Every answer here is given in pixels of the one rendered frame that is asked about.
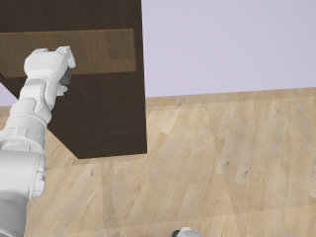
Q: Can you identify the handle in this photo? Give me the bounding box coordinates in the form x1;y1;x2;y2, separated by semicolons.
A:
58;65;72;85

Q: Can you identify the drawer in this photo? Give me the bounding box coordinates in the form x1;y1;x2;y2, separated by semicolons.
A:
0;29;136;78

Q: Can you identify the right robot shin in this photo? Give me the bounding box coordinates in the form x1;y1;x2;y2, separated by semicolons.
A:
178;227;191;235

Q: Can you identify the left robot upper arm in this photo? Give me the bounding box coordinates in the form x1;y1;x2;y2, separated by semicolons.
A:
0;150;47;237

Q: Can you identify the robot left forearm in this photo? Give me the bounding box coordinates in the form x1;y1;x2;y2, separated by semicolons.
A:
0;75;58;155

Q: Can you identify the cabinet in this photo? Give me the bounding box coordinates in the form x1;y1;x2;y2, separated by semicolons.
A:
0;0;147;160

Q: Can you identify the robot left hand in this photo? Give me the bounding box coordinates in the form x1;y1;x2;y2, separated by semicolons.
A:
24;45;76;96

